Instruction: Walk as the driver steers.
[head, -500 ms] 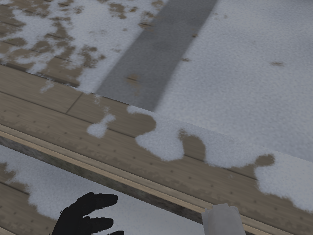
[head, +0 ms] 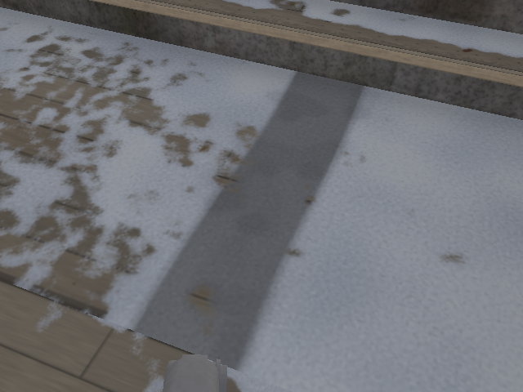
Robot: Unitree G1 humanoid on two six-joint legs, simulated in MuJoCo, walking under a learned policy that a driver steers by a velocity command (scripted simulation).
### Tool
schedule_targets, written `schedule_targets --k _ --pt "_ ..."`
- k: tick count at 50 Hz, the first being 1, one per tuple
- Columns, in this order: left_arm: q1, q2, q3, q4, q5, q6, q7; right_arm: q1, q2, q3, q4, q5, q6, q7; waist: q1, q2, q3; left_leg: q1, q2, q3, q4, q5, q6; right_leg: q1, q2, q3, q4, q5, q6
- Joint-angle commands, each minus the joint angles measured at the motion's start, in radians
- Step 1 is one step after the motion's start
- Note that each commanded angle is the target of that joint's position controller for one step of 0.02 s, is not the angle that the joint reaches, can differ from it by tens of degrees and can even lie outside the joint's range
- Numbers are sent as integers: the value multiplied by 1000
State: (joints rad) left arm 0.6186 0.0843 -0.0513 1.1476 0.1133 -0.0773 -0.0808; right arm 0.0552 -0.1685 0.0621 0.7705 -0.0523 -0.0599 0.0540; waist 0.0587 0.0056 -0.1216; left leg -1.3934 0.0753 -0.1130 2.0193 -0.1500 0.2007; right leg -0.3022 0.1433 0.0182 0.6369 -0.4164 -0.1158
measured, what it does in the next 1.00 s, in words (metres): climbs, turning right: left foot 0.18 m higher, then right foot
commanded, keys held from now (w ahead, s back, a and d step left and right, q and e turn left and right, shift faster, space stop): w+e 0.88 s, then w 0.12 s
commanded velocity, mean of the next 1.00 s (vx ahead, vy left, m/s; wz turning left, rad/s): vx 0.50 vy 0.00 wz -0.55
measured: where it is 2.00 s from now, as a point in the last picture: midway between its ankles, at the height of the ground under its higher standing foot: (421, 215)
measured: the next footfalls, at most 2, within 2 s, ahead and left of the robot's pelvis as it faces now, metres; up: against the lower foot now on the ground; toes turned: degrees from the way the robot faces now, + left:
left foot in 0.20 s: +0.35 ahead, +0.14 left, +0.18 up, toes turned -2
right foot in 0.78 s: +0.55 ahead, -0.20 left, +0.18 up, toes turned -29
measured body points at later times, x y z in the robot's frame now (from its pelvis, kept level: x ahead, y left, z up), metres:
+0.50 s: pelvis +0.32 +0.04 +0.18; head +0.31 +0.04 +0.63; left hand +0.54 +0.23 +0.07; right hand +0.24 -0.19 +0.03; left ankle +0.31 +0.14 -0.54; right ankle +0.34 -0.11 -0.38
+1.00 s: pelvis +0.56 -0.11 +0.20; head +0.57 -0.11 +0.65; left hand +0.68 +0.10 +0.05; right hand +0.54 -0.38 +0.08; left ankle +0.63 +0.04 -0.44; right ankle +0.51 -0.18 -0.54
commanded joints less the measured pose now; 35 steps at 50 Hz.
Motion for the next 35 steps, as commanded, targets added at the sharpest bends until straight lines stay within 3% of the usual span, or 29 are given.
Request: schedule_targets --k 1,2,3,4,5,6,7,8,9,10,11,12,13,14,15,16,17,18,19,20,21,23,24,25,27,30,33,35 --pt "109 72 3 -4 23 -27 12 -192 -36 12 -75 1 -24 -11 37 -99 149 -257 -20 68 117 -153 4 106 -213 382 -232 160 -149" --pt "155 79 4 15 27 -34 2 -316 -49 17 -127 -15 -14 -12 59 -57 135 -251 3 118 -102 -136 5 158 -219 392 -261 190 -145" --pt "194 71 1 31 25 -38 -10 -395 -36 20 -163 -10 5 -20 81 -95 129 -213 22 126 -227 -68 -11 140 -242 438 -298 215 -153" --pt "107 89 10 -25 -5 -31 -30 -460 -9 20 -197 -22 30 -12 58 -129 127 12 28 231 -374 -17 -29 -32 -259 400 -427 296 -187" --pt "87 74 8 -4 -19 -27 -55 -582 47 44 -253 -18 55 -4 56 -137 170 266 42 182 -505 -139 -40 -263 -318 397 -556 303 -187" --pt "3 83 6 -73 -60 -41 -60 -502 62 38 -232 -18 54 10 -3 -175 155 509 -14 286 -495 -155 -69 -356 -324 334 -561 564 -192" --pt "8 139 14 -79 -69 -63 -66 -475 14 22 -221 -7 54 21 -30 -184 93 634 -77 330 -532 -120 -82 -292 -338 303 -518 1030 -201" --pt "-3 196 29 -96 -78 -80 -61 -429 -42 3 -195 -6 54 23 -57 -187 53 641 -123 323 -686 -191 -99 -77 -355 281 -454 1383 -175" --pt "-7 251 54 -96 -88 -87 -58 -349 -102 -21 -163 0 45 17 -87 -193 3 673 -154 296 -845 -267 -81 118 -369 256 -355 1621 -130" --pt "-42 309 90 -101 -63 -81 -59 -168 -123 -42 -131 7 33 8 -149 -234 -115 886 -148 212 -884 -176 -53 153 -341 213 -169 1803 -69" --pt "81 189 81 -93 -28 -85 -52 33 -112 -40 -55 33 31 1 -132 28 -368 1343 16 -147 -992 7 100 -142 -255 219 125 1492 -21" --pt "77 104 63 -103 -8 -66 -54 283 -164 -60 16 -3 42 -12 -234 254 -477 1575 212 -596 -1320 -201 205 -402 -114 255 432 632 -20" --pt "-39 136 98 -72 -55 -42 -63 382 -202 -74 75 -15 32 -8 -288 317 -308 1295 283 -842 -1538 -549 203 -498 -45 296 1097 394 0" --pt "-118 125 105 -105 -63 -42 -52 275 -242 -83 100 7 -18 -26 -210 140 -71 1096 250 -705 -1556 -681 117 -640 -92 269 1269 444 1" --pt "-124 90 92 -102 -50 -46 -32 192 -183 -77 140 15 -35 -28 -149 39 -35 1031 265 -539 -1517 -534 114 -663 -120 225 1323 439 -4" --pt "-194 97 91 -133 -50 -42 -18 140 -50 -48 168 15 -35 -22 -113 -56 -60 1034 287 -430 -1519 -311 113 -685 -134 208 1402 404 -31" --pt "-260 81 76 -168 -47 -25 -7 93 59 -23 182 18 -34 -27 -70 -76 -67 1040 285 -334 -1525 -149 80 -691 -171 207 1374 386 -51" --pt "-304 42 64 -186 -42 -4 -5 50 112 -16 197 17 -36 -42 -27 -72 -37 1017 242 -213 -1541 -51 43 -698 -197 203 1303 342 -71" --pt "-333 49 64 -203 -36 7 -8 57 116 -21 208 14 -52 -53 7 -71 -11 1009 214 -100 -1559 9 17 -721 -218 175 1210 361 -82" --pt "-373 41 58 -208 -41 7 -16 57 113 -28 215 5 -64 -64 17 -48 16 995 181 6 -1588 46 -5 -720 -230 165 1163 332 -93" --pt "-408 43 60 -221 -56 4 -27 32 75 -46 192 0 -70 -64 13 -28 26 983 170 107 -1649 21 -8 -686 -242 131 1090 282 -78" --pt "-466 87 68 -239 -56 -15 -39 18 37 -52 177 -22 -91 -66 19 35 46 953 129 213 -1754 82 -24 -632 -252 91 1004 375 -68" --pt "-511 115 75 -262 -59 -22 -44 23 19 -54 177 -38 -91 -62 16 20 41 956 123 268 -1779 134 -36 -623 -257 85 927 407 -61" --pt "-550 149 84 -278 -57 -26 -46 55 -1 -55 176 -40 -94 -60 0 15 27 1015 121 310 -1792 198 -35 -627 -261 73 818 433 -43" --pt "-611 149 82 -291 -63 -25 -47 142 -66 -65 199 -51 -89 -55 -32 22 18 1169 140 360 -1832 326 -38 -614 -276 40 575 458 -10" --pt "-690 133 83 -300 -79 -7 -44 285 -111 -74 240 -44 -89 -33 -71 44 64 1314 191 385 -1867 490 -22 -539 -257 -6 336 422 26" --pt "-738 123 85 -312 -74 12 -23 323 -124 -85 250 -30 -96 -18 -76 49 105 1489 224 394 -1852 593 -19 -527 -231 -27 168 363 26" --pt "-745 130 96 -315 -71 11 -9 349 -135 -100 245 -13 -87 -30 -73 55 113 1601 240 406 -1804 713 -25 -492 -194 -51 85 289 41"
